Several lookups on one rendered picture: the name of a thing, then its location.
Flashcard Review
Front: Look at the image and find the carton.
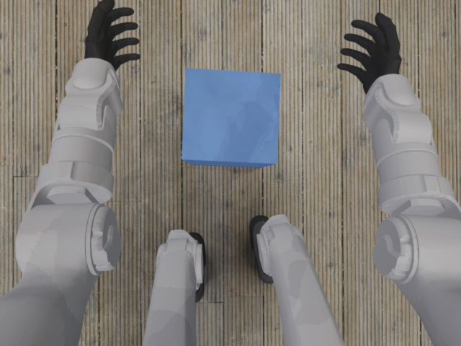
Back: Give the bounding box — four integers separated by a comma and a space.
182, 68, 281, 168

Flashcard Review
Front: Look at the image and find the robot left upper arm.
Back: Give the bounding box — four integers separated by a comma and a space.
0, 203, 122, 346

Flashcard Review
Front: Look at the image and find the right robot shin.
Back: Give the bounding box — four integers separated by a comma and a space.
261, 215, 305, 275

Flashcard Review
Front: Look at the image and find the robot right upper arm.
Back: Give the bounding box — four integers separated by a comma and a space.
372, 213, 461, 346

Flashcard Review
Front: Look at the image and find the robot right forearm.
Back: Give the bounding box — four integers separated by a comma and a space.
362, 74, 461, 220

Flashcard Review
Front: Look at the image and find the robot left hand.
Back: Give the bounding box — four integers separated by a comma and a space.
84, 0, 140, 72

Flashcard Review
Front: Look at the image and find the right robot thigh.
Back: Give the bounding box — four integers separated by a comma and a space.
256, 223, 345, 346

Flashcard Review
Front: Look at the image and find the robot right hand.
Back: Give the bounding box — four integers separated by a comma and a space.
337, 12, 402, 94

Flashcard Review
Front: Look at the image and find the robot left forearm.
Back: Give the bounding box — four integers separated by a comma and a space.
15, 58, 123, 271

